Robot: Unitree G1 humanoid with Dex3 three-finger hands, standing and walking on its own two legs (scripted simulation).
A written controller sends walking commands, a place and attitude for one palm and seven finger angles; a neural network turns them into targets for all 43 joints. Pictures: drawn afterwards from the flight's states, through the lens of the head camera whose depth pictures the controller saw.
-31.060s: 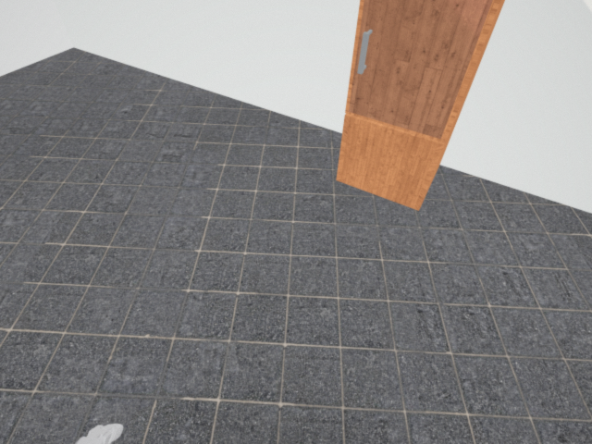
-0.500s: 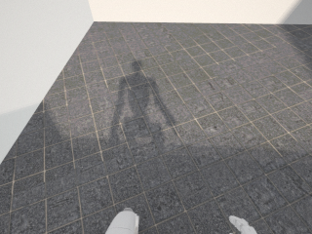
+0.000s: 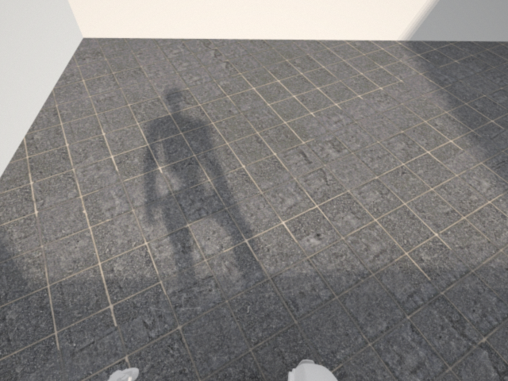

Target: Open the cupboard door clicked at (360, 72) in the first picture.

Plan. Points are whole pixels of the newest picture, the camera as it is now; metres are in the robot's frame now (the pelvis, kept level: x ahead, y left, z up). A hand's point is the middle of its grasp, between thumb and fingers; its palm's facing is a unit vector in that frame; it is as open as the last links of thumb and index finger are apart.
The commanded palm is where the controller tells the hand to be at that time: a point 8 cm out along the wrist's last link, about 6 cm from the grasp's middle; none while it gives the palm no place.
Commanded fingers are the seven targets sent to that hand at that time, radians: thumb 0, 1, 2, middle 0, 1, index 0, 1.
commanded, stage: turn to face it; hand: left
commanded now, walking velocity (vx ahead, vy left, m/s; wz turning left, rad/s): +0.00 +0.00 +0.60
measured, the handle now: out of the picture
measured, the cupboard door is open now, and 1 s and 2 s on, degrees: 43 43 43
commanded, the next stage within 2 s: none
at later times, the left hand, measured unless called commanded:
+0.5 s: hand out of the picture +0.09 +0.21 -0.20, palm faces +0.35 -0.91 -0.19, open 7.3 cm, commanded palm none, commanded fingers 0.00 0.90 0.90 -0.20 -0.30 -0.20 -0.30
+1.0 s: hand out of the picture +0.08 +0.17 -0.15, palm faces +0.54 -0.79 -0.30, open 7.4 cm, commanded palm none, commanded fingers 0.00 0.90 0.90 -0.20 -0.30 -0.20 -0.30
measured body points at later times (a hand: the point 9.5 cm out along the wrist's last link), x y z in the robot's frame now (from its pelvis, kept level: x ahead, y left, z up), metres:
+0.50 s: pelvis +0.08 +0.00 -0.02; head +0.10 +0.04 +0.42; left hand +0.07 +0.26 -0.18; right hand +0.28 -0.23 -0.13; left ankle +0.07 +0.09 -0.74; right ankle +0.08 -0.13 -0.73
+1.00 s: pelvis +0.12 -0.05 -0.01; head +0.18 -0.04 +0.44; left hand +0.05 +0.21 -0.13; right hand +0.32 -0.23 -0.17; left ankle +0.05 +0.06 -0.69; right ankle +0.16 -0.14 -0.74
